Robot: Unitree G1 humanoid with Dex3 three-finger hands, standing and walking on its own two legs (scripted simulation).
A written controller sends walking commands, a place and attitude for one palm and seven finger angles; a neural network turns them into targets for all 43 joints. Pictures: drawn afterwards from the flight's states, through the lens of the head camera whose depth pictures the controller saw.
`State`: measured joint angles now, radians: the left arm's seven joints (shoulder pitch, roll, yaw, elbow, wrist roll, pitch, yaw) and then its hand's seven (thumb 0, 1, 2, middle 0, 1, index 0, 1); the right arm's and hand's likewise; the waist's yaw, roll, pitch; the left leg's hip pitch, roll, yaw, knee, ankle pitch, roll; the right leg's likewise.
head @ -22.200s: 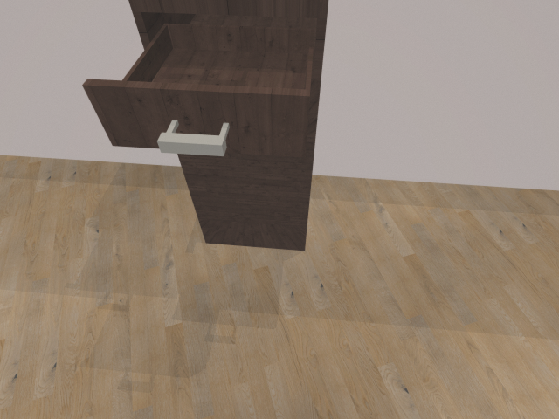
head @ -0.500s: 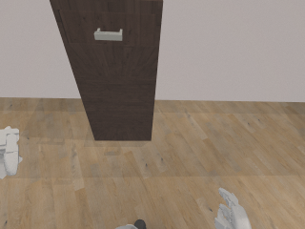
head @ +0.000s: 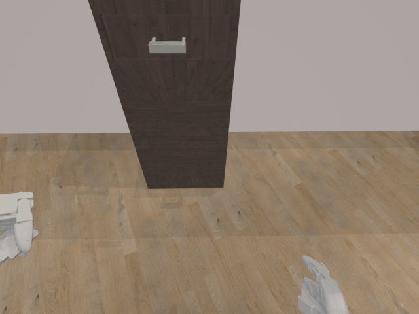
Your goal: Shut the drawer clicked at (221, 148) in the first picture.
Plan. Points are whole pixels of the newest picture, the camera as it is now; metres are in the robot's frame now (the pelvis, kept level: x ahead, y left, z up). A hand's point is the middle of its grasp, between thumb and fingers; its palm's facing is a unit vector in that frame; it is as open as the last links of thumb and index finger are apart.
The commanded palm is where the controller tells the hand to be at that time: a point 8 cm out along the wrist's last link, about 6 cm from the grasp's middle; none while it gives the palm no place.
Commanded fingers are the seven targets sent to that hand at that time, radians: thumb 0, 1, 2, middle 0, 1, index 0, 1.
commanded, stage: stop stepping back and stand still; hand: left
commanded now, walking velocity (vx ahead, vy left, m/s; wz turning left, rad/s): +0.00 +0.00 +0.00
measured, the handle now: (168, 43) +0.84 +0.17 +0.10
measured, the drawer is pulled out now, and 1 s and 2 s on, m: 0.00 0.00 0.00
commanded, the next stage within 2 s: let the arm hang, fingers relaxed in 0.12 s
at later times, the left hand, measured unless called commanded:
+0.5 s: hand out of the picture +0.08 +0.19 -0.16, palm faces -0.01 -0.97 -0.23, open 3.1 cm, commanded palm none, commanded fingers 0.00 0.90 0.90 -0.80 -0.95 -0.80 -0.95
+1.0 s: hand out of the picture -0.02 +0.18 -0.17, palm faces +0.06 -0.96 -0.26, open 7.0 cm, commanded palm none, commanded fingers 0.00 0.90 0.90 -0.20 -0.30 -0.20 -0.30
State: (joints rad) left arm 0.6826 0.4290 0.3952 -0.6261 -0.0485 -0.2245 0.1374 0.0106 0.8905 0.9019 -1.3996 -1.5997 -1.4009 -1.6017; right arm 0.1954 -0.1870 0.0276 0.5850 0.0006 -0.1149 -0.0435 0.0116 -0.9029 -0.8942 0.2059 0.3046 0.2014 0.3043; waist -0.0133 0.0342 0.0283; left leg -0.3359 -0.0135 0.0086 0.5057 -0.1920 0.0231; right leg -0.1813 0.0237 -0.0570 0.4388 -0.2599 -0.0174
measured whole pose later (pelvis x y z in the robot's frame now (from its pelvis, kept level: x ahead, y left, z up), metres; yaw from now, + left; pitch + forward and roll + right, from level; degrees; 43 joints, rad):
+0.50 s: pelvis -0.01 +0.00 -0.01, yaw +2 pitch -1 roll -1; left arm 0.27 0.23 -0.01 0.76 0.03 0.06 0.00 0.01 0.91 0.90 -1.13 -1.33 -1.13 -1.33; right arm 0.19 -0.27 0.00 0.89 -0.03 0.00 0.01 0.01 -0.91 -0.89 0.20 0.30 0.20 0.30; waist -0.03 0.00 0.05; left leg -0.35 -0.05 -0.01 0.55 -0.18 0.05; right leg -0.23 0.00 -0.06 0.58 -0.33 -0.01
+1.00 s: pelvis +0.00 -0.02 +0.00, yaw +2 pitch -3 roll -1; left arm 0.28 0.20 0.00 1.16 0.01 0.01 0.03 0.00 0.91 0.90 -0.27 -0.38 -0.27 -0.39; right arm 0.26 -0.18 0.00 1.13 -0.02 0.03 -0.02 0.00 -0.91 -0.89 0.20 0.30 0.20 0.30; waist 0.00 0.04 0.06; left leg -0.26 -0.02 -0.04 0.46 -0.15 0.01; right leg -0.11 0.04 -0.08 0.44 -0.28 -0.05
